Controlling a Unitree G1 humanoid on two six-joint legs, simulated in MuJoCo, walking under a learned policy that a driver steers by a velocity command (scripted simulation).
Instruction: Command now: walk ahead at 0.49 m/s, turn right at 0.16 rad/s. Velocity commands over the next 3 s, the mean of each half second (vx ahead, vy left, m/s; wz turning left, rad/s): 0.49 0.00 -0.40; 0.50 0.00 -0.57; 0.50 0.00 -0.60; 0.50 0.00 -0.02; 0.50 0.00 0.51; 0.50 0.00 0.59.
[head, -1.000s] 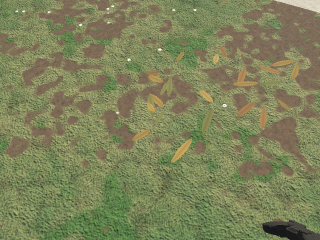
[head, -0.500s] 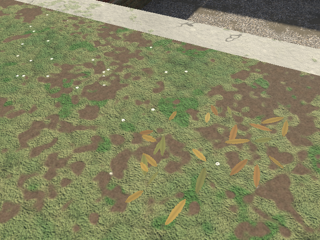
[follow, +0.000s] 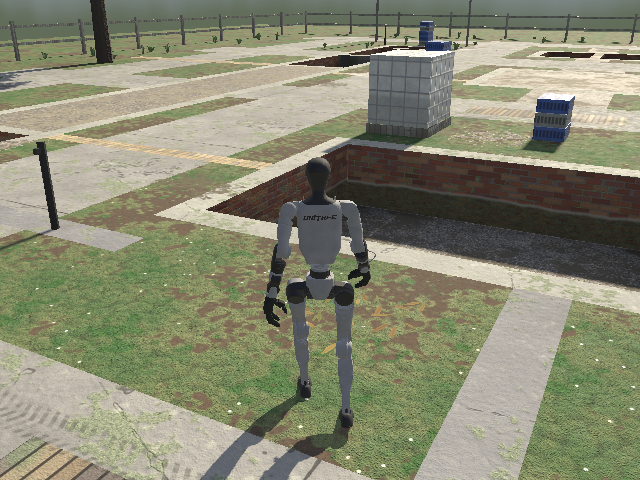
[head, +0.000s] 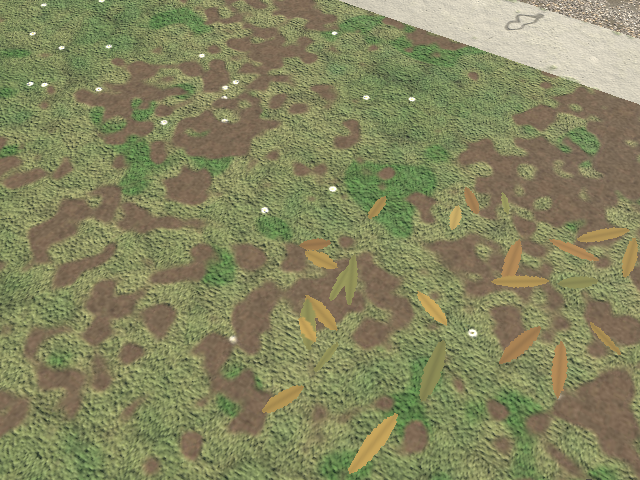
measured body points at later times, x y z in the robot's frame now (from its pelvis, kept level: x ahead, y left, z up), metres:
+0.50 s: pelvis +0.27 -0.01 +0.00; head +0.30 -0.02 +0.45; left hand +0.50 +0.17 -0.12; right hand +0.16 -0.23 -0.15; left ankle +0.10 +0.08 -0.71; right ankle +0.36 -0.08 -0.72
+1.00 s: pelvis +0.55 -0.08 +0.01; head +0.58 -0.10 +0.46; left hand +0.65 +0.19 -0.12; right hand +0.63 -0.38 -0.08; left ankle +0.73 -0.04 -0.71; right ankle +0.37 -0.08 -0.72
